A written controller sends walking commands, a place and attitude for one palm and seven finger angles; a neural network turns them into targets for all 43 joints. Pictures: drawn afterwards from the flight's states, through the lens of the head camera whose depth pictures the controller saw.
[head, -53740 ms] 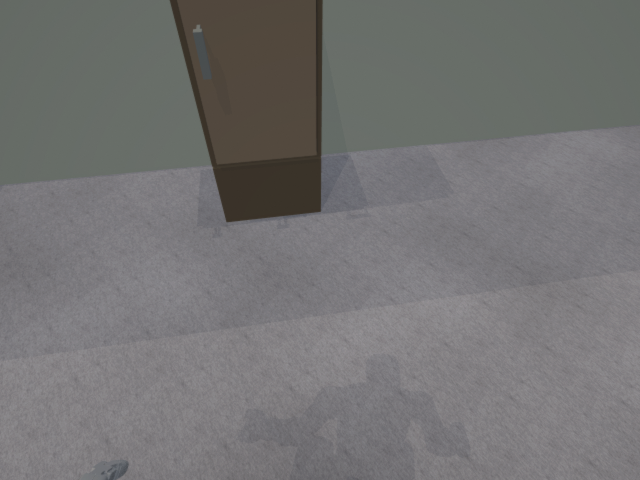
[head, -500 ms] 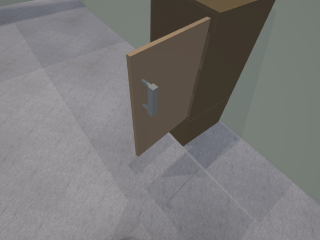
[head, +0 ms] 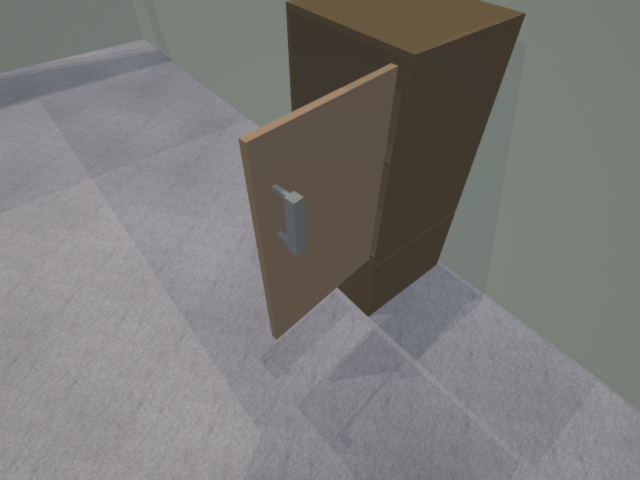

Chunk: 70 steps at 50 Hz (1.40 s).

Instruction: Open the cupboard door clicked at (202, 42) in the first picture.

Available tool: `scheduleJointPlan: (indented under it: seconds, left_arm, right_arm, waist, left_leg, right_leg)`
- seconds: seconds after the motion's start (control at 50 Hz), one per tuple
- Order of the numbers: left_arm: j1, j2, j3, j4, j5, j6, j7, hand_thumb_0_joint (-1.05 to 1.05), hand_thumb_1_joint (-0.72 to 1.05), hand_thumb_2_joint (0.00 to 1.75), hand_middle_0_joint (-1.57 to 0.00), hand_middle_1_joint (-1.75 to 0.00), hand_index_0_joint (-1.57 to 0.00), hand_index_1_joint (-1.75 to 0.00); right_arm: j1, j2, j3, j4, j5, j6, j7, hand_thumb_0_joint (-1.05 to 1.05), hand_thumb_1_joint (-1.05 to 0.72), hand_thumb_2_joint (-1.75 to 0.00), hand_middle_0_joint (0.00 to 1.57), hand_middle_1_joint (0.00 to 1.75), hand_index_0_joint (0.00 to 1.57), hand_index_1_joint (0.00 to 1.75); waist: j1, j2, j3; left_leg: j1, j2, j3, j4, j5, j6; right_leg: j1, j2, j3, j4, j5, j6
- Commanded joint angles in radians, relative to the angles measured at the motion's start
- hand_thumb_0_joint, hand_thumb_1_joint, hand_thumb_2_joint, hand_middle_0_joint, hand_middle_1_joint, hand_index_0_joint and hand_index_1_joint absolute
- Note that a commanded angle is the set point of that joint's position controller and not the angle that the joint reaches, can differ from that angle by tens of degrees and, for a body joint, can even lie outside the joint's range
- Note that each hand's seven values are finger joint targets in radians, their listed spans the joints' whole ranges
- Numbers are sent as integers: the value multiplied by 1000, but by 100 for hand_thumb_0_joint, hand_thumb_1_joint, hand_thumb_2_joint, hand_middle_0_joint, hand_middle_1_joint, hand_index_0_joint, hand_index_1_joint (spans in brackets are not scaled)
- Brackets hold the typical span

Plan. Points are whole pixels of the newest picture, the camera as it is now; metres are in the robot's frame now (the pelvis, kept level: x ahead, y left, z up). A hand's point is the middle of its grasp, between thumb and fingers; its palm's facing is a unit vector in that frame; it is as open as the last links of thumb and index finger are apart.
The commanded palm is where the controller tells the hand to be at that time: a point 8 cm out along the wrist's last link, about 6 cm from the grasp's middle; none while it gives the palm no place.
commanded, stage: let the arm hang, fingers relaxed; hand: left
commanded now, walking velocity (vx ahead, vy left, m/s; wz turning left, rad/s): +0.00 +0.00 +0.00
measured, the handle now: (287, 219) +0.55 +0.09 -0.01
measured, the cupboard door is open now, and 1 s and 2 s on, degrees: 97 97 97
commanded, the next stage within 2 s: look to check the result in 0.14 s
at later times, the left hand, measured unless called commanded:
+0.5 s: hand out of the picture -0.02 +0.16 -0.17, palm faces +0.06 -0.98 -0.20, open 7.4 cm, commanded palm none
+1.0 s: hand out of the picture +0.01 +0.16 -0.17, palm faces +0.05 -0.98 -0.20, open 7.4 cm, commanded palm none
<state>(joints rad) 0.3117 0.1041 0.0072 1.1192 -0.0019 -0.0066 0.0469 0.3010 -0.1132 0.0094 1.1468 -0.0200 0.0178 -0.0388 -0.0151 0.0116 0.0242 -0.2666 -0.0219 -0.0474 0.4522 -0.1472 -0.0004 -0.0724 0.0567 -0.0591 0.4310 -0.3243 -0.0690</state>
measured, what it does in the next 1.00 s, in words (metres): stands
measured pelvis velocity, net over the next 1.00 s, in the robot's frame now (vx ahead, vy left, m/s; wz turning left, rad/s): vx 0.02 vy -0.01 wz -0.01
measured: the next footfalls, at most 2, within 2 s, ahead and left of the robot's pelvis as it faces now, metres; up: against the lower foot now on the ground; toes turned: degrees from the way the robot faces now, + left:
none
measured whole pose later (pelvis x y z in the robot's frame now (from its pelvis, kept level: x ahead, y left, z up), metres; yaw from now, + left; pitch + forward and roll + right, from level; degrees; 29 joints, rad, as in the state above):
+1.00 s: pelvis +0.02 -0.01 +0.00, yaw -1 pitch -2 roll +1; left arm 0.30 0.13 0.01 1.13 0.00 -0.01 0.05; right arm 0.25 -0.14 0.01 1.14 -0.02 0.01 -0.05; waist -0.01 0.00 0.06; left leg -0.24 -0.02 -0.04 0.44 -0.17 -0.01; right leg -0.03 0.06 -0.05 0.39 -0.33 -0.07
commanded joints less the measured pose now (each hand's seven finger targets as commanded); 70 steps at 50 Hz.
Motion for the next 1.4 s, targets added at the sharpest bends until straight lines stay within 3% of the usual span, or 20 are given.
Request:
scheduleJointPlan:
  seconds: [0.0, 0.08, 0.16, 0.24, 0.38, 0.5, 0.62, 0.7, 0.8, 0.94, 1.08, 1.24, 1.38]
  left_arm:
    - [107, 102, 20, -3, 2, -4, 3, 0, 90, 90, -20, -30, -20, -30]
    - [105, 101, 20, 0, 2, -3, 1, 0, 90, 90, -20, -30, -20, -30]
    - [103, 104, 22, -1, 3, -5, 2, 0, 90, 90, -20, -30, -20, -30]
    - [105, 104, 21, 0, 3, -6, 2, 0, 90, 90, -20, -30, -20, -30]
    - [114, 110, 21, 2, 2, -7, 5, 0, 90, 90, -20, -30, -20, -30]
    - [109, 112, 19, 6, 2, -5, 2, 0, 90, 90, -20, -30, -20, -30]
    - [101, 120, 19, 4, 3, -6, 1, 0, 90, 90, -20, -30, -20, -30]
    - [99, 124, 20, 2, 2, -7, 3, 0, 90, 90, -20, -30, -20, -30]
    - [90, 126, 20, -2, 2, -7, 2, 0, 90, 90, -20, -30, -20, -30]
    - [89, 137, 25, -6, 3, -9, 3, 0, 90, 90, -20, -30, -20, -30]
    - [85, 143, 26, -7, 2, -9, 2, 0, 90, 90, -20, -30, -20, -30]
    - [78, 145, 23, -5, 3, -9, 0, 0, 90, 90, -20, -30, -20, -30]
    - [73, 153, 23, -4, 3, -11, -1, 0, 90, 90, -20, -30, -20, -30]
  right_arm:
    - [61, -75, -16, -20, -1, -13, -9, 0, -90, -90, 20, 30, 20, 30]
    - [58, -80, -17, -25, -1, -14, -12, 0, -90, -90, 20, 30, 20, 30]
    - [57, -84, -19, -30, 2, -15, -13, 0, -90, -90, 20, 30, 20, 30]
    - [52, -91, -20, -31, 3, -14, -13, 0, -90, -90, 20, 30, 20, 30]
    - [46, -98, -20, -31, 4, -14, -16, 0, -90, -90, 20, 30, 20, 30]
    - [31, -103, -18, -27, 4, -15, -15, 0, -90, -90, 20, 30, 20, 30]
    - [19, -111, -18, -29, 4, -18, -15, 0, -90, -90, 20, 30, 20, 30]
    - [17, -114, -19, -30, 5, -18, -15, 0, -90, -90, 20, 30, 20, 30]
    - [16, -116, -19, -29, 2, -17, -15, 0, -90, -90, 20, 30, 20, 30]
    - [11, -129, -22, -33, 6, -20, -16, 0, -90, -90, 20, 30, 20, 30]
    - [11, -130, -22, -31, 5, -21, -17, 0, -90, -90, 20, 30, 20, 30]
    - [1, -143, -22, -31, 5, -22, -16, 0, -90, -90, 20, 30, 20, 30]
    - [-2, -147, -22, -31, 5, -24, -15, 0, -90, -90, 20, 30, 20, 30]
  waist:
    - [13, 16, 101]
    - [15, 26, 95]
    - [13, -20, 76]
    - [13, -10, 68]
    - [10, -26, 54]
    - [13, -9, 72]
    - [13, -4, 61]
    - [15, -33, 60]
    - [13, 0, 64]
    - [18, -38, 52]
    - [15, -24, 46]
    - [17, -8, 62]
    - [14, -26, 44]
  left_leg:
    - [32, 90, -63, -46, 84, 43]
    - [40, 94, -67, -52, 89, 45]
    - [54, 96, -60, -41, 110, 45]
    - [67, 95, -58, -37, 117, 45]
    - [85, 94, -49, -24, 150, 46]
    - [88, 101, -61, -43, 144, 48]
    - [93, 100, -59, -47, 147, 46]
    - [94, 97, -53, -39, 155, 46]
    - [92, 98, -54, -42, 154, 43]
    - [98, 97, -49, -31, 171, 45]
    - [105, 100, -48, -34, 183, 46]
    - [110, 104, -61, -52, 167, 47]
    - [121, 104, -57, -53, 178, 47]
  right_leg:
    - [-132, -151, 117, -138, 101, 5]
    - [-124, -145, 115, -135, 106, 3]
    - [-111, -150, 115, -139, 152, 13]
    - [-108, -147, 114, -139, 162, 16]
    - [-88, -153, 114, -131, 265, 35]
    - [-98, -148, 111, -134, 206, 21]
    - [-87, -151, 115, -138, 215, 22]
    - [-78, -154, 112, -139, 259, 35]
    - [-80, -153, 115, -140, 246, 31]
    - [-63, -153, 111, -140, 297, 43]
    - [-56, -155, 113, -135, 314, 40]
    - [-70, -149, 115, -145, 234, 26]
    - [-60, -154, 116, -144, 271, 30]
